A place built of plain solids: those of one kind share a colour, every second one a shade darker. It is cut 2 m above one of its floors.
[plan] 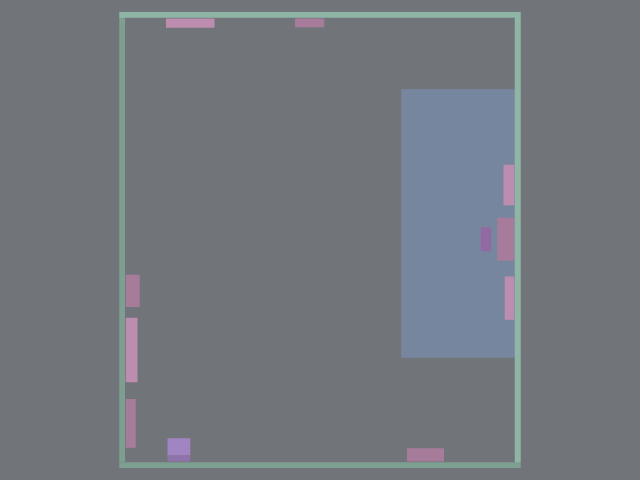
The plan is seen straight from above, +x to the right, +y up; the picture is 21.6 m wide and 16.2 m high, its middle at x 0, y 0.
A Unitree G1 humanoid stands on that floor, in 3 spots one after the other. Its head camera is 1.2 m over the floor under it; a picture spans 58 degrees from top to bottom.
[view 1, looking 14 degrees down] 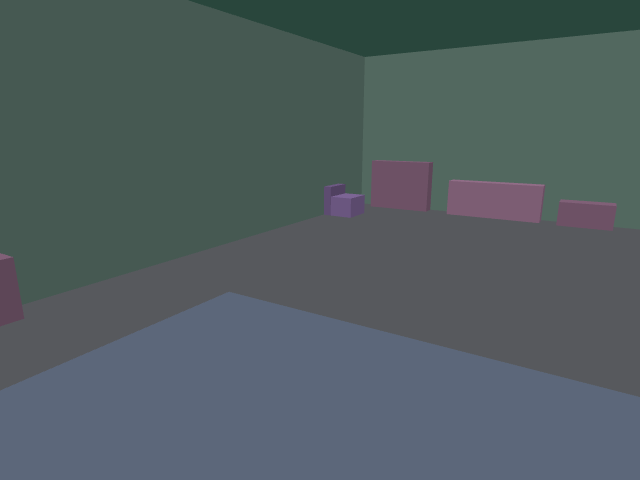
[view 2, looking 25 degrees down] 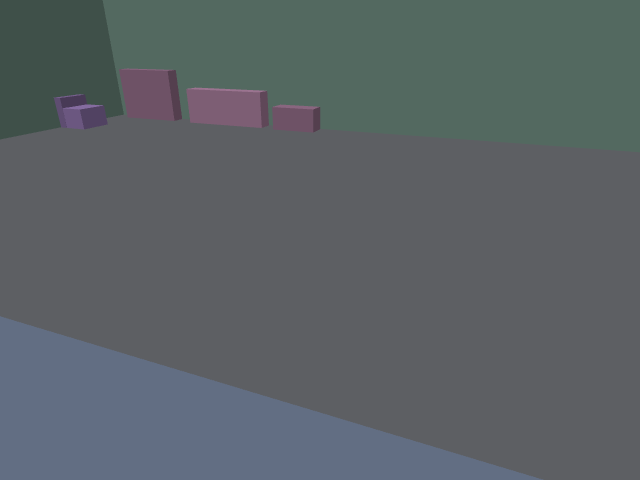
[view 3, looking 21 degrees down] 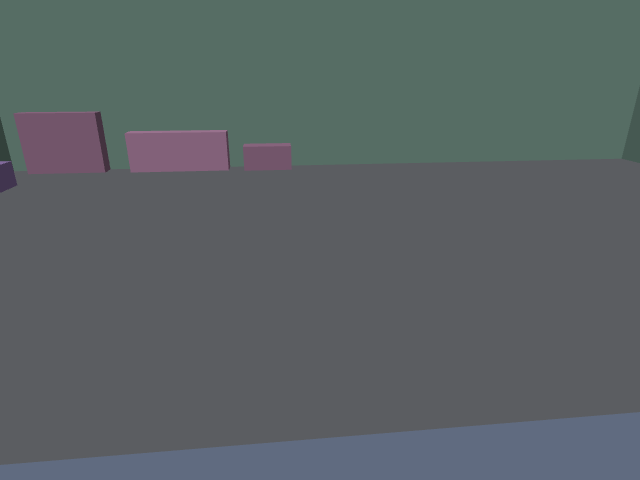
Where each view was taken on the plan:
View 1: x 5.04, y -1.70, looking -148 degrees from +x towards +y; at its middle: ground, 8.60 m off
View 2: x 3.79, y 2.79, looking -159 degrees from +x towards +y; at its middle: ground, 4.92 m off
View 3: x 3.91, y -1.56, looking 174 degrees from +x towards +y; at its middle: ground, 5.81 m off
